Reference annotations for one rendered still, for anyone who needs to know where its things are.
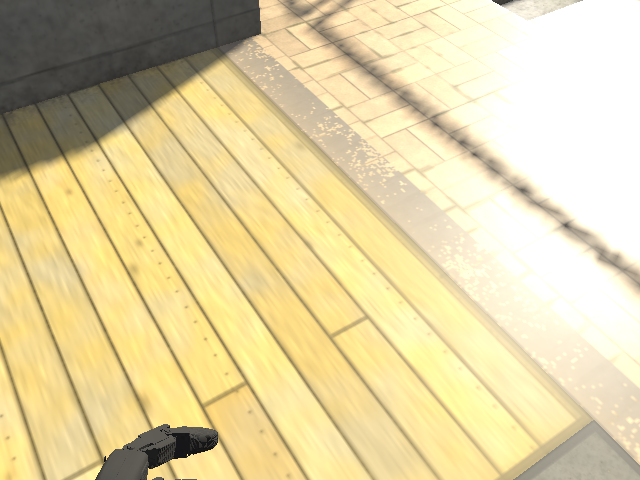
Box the robot left hand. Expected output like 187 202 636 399
95 424 218 480

